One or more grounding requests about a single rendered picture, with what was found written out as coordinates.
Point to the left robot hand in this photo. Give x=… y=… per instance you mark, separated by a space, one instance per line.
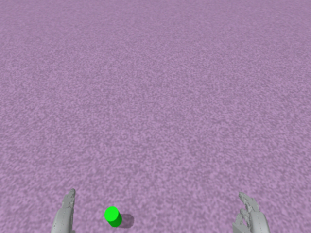
x=64 y=217

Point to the right robot hand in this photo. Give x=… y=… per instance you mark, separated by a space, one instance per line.
x=256 y=220

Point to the can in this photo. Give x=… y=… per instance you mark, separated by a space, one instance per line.
x=113 y=216

